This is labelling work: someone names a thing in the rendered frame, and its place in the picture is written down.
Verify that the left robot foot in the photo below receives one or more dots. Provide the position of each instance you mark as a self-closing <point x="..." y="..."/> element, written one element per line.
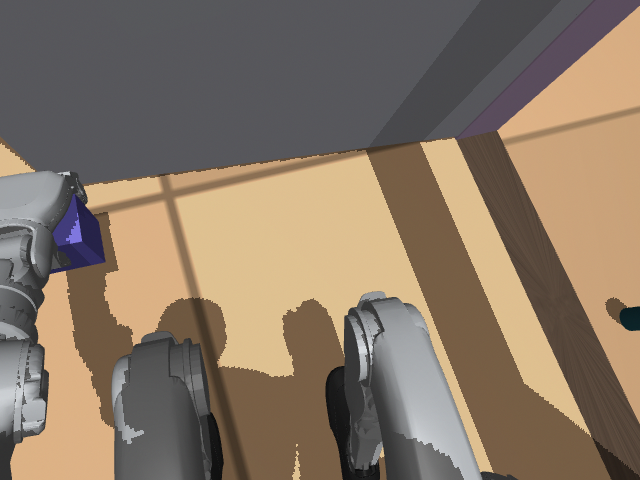
<point x="216" y="448"/>

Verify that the left robot arm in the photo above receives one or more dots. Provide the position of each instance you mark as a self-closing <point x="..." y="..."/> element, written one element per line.
<point x="26" y="253"/>

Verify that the right robot foot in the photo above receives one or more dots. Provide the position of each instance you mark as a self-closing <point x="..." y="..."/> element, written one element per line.
<point x="339" y="419"/>

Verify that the left robot hand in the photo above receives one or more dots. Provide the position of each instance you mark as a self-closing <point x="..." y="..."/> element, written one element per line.
<point x="42" y="197"/>

